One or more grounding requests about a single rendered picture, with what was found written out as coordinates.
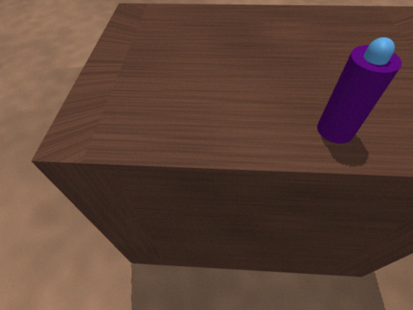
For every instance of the bottle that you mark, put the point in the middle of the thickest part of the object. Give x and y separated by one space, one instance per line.
366 75

